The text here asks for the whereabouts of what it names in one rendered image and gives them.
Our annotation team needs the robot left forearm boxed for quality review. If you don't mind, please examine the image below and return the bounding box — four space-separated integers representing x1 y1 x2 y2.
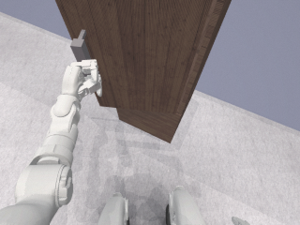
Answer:
14 94 82 203

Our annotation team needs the cupboard door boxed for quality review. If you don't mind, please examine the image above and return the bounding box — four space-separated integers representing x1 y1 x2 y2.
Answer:
55 0 213 114

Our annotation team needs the robot left upper arm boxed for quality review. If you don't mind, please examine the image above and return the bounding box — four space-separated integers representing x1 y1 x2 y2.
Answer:
0 164 73 225

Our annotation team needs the left robot hand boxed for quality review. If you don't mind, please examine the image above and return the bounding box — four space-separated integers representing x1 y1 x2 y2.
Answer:
61 59 102 102

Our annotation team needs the handle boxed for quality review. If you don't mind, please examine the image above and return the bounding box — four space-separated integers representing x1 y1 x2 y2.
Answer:
70 29 99 77

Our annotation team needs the robot right thigh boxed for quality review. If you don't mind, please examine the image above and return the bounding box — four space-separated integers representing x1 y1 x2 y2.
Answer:
168 189 206 225

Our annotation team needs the robot right shin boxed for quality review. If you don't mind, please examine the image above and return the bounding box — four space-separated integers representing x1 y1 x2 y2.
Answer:
170 186 184 225

